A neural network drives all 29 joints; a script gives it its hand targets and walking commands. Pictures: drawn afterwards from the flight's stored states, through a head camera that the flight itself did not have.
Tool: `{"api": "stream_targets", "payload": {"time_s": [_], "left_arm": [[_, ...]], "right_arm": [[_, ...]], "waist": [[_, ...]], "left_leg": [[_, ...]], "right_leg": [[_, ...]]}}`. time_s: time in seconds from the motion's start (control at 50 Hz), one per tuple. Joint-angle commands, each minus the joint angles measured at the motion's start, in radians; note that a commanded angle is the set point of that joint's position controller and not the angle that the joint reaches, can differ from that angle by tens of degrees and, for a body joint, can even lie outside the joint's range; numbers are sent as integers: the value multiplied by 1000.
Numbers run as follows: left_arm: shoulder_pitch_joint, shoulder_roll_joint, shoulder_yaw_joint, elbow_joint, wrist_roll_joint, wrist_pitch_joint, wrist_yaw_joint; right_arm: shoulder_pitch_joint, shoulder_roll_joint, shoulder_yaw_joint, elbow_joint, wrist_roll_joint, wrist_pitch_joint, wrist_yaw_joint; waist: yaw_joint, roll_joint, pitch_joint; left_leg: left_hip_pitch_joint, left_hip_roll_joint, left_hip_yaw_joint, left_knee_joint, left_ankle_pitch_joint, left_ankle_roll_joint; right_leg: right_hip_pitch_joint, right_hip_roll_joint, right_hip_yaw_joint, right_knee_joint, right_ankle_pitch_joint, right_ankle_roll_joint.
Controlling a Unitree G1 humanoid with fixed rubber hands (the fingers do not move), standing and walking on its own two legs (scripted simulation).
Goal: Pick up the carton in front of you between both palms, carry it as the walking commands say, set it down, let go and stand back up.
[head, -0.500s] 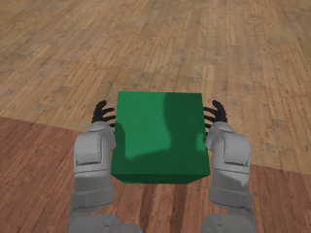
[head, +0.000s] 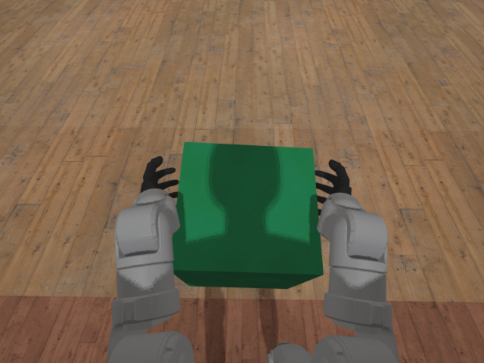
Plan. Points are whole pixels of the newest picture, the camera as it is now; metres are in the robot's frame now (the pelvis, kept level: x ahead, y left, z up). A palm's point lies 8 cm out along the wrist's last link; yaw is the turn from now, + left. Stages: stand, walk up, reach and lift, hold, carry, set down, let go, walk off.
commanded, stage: carry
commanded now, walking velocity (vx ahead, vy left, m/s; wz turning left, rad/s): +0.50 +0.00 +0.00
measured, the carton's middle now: (243, 225) +0.36 -0.02 -0.01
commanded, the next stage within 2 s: none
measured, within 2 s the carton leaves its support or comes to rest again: neither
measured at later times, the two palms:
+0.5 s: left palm (164, 92) +0.62 +0.12 +0.10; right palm (292, 80) +0.66 -0.16 +0.10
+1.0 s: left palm (190, 25) +0.96 +0.07 +0.09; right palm (289, 25) +0.95 -0.21 +0.09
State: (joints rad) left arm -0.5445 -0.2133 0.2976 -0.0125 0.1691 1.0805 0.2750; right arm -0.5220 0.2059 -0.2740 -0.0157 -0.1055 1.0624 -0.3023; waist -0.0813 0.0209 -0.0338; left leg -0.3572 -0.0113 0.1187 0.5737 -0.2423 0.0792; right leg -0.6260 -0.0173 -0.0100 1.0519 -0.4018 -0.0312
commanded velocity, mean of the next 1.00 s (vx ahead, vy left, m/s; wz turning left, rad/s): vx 0.50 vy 0.00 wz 0.00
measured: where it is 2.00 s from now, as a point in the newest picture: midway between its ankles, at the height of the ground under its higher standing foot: (232, 171)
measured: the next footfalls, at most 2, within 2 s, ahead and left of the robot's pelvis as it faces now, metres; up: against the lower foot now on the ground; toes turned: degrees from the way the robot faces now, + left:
right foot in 0.14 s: +0.25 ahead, -0.11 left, -0.02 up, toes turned -1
left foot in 0.62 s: +0.53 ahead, +0.04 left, -0.04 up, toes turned +7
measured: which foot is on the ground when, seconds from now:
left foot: down 0.00-0.14, up 0.16-0.60, down 0.62-1.00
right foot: up 0.00-0.12, down 0.14-0.62, up 0.64-1.00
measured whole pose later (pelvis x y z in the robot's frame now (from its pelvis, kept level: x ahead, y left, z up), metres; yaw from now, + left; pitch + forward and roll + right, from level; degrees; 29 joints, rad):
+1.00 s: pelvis +0.61 -0.06 -0.04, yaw +2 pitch +6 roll +0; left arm -0.54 -0.21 0.28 -0.10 0.20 1.06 0.27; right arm -0.55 0.19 -0.23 -0.05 -0.09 1.05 -0.30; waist -0.09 0.03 -0.06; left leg -0.16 0.01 0.09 0.51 -0.43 0.04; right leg -0.57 -0.01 -0.10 0.54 -0.10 -0.03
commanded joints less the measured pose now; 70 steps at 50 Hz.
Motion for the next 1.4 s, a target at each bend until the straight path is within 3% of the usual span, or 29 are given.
{"api": "stream_targets", "payload": {"time_s": [0.0, 0.06, 0.08, 0.12, 0.16, 0.22, 0.32, 0.36, 0.38, 0.46, 0.5, 0.54, 0.58, 0.6, 0.62, 0.64, 0.7, 0.72, 0.8, 0.9, 0.94, 0.96, 0.98, 1.0, 1.02, 1.08, 1.2, 1.26, 1.38], "left_arm": [[-573, -828, -627, -11, -258, -42, -173], [-560, -793, -637, -24, -286, -24, -185], [-526, -770, -615, 16, -285, -10, -185], [-497, -680, -601, 35, -277, 4, -171], [-569, -705, -620, -31, -313, 6, -165], [-692, -832, -681, -86, -380, -2, -201], [-720, -919, -704, -19, -430, -20, -234], [-736, -905, -724, -98, -442, -32, -239], [-657, -858, -703, -32, -423, -23, -231], [-668, -838, -711, -31, -428, -8, -228], [-588, -828, -678, -9, -386, -1, -216], [-604, -811, -678, 22, -364, 13, -207], [-674, -832, -677, -24, -390, 7, -200], [-611, -851, -640, 92, -343, 26, -199], [-567, -820, -620, 88, -328, 16, -197], [-601, -883, -628, 95, -335, 16, -193], [-769, -900, -640, -73, -344, -27, -181], [-618, -931, -595, 55, -304, -21, -174], [-640, -835, -625, -55, -231, -52, -162], [-494, -810, -635, 38, -249, -10, -163], [-419, -698, -585, 62, -222, 23, -165], [-459, -744, -637, -41, -276, 23, -170], [-482, -688, -617, -47, -273, 32, -172], [-513, -742, -631, -96, -315, 44, -182], [-476, -740, -597, -96, -291, 54, -182], [-514, -852, -717, -184, -395, 84, -225], [-296, -1011, -748, -258, -459, 95, -305], [-220, -963, -761, -341, -442, 111, -307], [-59, -989, -759, -370, -417, 151, -306]], "right_arm": [[-668, 907, 734, -25, 369, -18, 240], [-665, 901, 739, -47, 350, -7, 225], [-604, 844, 706, 5, 327, 13, 212], [-580, 798, 654, 58, 295, 43, 191], [-585, 842, 630, 83, 299, 52, 182], [-631, 914, 633, 12, 279, 31, 203], [-623, 899, 607, 28, 191, -6, 178], [-627, 913, 636, 3, 212, -18, 174], [-615, 886, 629, 22, 216, -6, 176], [-597, 841, 642, 12, 198, 14, 177], [-530, 811, 613, 32, 188, 33, 183], [-516, 795, 567, 78, 189, 50, 195], [-527, 835, 588, 103, 205, 40, 201], [-614, 777, 584, 21, 204, 21, 193], [-536, 802, 566, 116, 200, 32, 195], [-591, 844, 622, 27, 237, 11, 201], [-714, 1002, 669, -12, 342, 1, 235], [-815, 968, 715, -99, 390, -14, 239], [-671, 963, 708, 29, 386, -15, 257], [-692, 868, 746, -79, 387, -3, 240], [-514, 808, 723, -2, 319, 40, 221], [-524, 808, 702, -24, 341, 51, 221], [-533, 826, 688, -21, 326, 70, 223], [-509, 834, 696, -74, 314, 76, 224], [-547, 875, 707, -44, 359, 92, 226], [-409, 923, 642, -34, 286, 108, 218], [-358, 1054, 768, -336, 297, 79, 247], [-77, 1040, 716, -183, 247, 117, 254], [-37, 1050, 740, -316, 323, 149, 289]], "waist": [[22, 132, -419], [57, 15, -416], [107, 58, -448], [126, -317, -537], [160, -233, -501], [145, -89, -416], [157, -178, -419], [169, -81, -413], [171, -174, -413], [168, -149, -357], [178, -148, -349], [122, -61, -369], [26, -8, -493], [16, 180, -574], [-2, 250, -626], [-19, 187, -618], [-9, 6, -466], [2, -9, -424], [4, 191, -435], [-5, 123, -384], [66, 65, -430], [112, 63, -486], [123, -246, -513], [123, -324, -534], [114, -258, -516], [92, -48, -416], [100, -217, -405], [107, -141, -345], [120, -141, -316]], "left_leg": [[269, 194, -176, -89, 528, 121], [199, 133, -64, 112, 539, 43], [87, 99, -22, 225, 401, -6], [-284, -41, -81, 652, -362, -61], [-505, -19, -131, 756, -340, -56], [-436, 61, -131, 622, -217, -65], [-431, 37, -79, 369, -29, -69], [-418, 12, -41, 312, 94, -62], [-357, 21, -43, 273, 106, -62], [-280, -18, 6, 46, 273, -33], [-256, -29, 11, -41, 299, -9], [-30, -59, 48, -190, 309, -2], [463, 106, -85, -119, 572, 71], [715, 387, -456, 36, 1047, 161], [811, 413, -577, -55, 746, 262], [831, 414, -601, -63, 543, 302], [573, 311, -441, -169, 396, 180], [444, 300, -415, -212, 354, 171], [412, 232, -252, -202, 371, 150], [332, 206, -136, -132, 571, 78], [257, 144, -32, 63, 610, 7], [120, 116, 5, 231, 483, -35], [-106, 7, 7, 432, 98, -87], [-341, -59, -54, 616, -295, -77], [-364, -13, -118, 683, -280, -66], [-355, 82, -124, 522, -157, -83], [-270, 75, -41, 217, 39, -108], [-283, 58, 6, 104, 107, -104], [-115, 2, 95, -170, 209, -79]], "right_leg": [[165, 54, -114, -384, 278, 4], [418, 73, -162, -621, 428, -23], [589, 11, -68, -614, 478, -62], [905, -345, 452, -543, 825, -186], [967, -368, 562, -588, 607, -253], [663, -280, 397, -633, 458, -216], [715, -207, 222, -638, 643, -175], [750, -190, 166, -631, 913, -112], [720, -208, 177, -641, 837, -145], [723, -107, 53, -606, 863, -112], [772, -151, 70, -550, 917, -102], [729, -130, 42, -453, 987, -76], [401, -56, -46, -103, 748, 19], [101, 53, -27, 89, -60, 39], [-127, 93, 5, 317, -188, 35], [-238, 49, 31, 387, -211, 44], [-160, 3, 34, 49, -67, 17], [-89, -15, 20, -10, -66, 25], [-14, -11, -44, -185, 102, 26], [167, 50, -138, -480, 291, 10], [454, 71, -187, -634, 438, -16], [661, -20, -65, -638, 408, -59], [830, -248, 298, -632, 604, -118], [986, -356, 483, -662, 631, -227], [937, -363, 522, -694, 540, -207], [769, -295, 307, -749, 512, -139], [734, -221, 126, -804, 570, -110], [781, -233, 59, -812, 691, -62], [812, -170, -64, -682, 883, -44]]}}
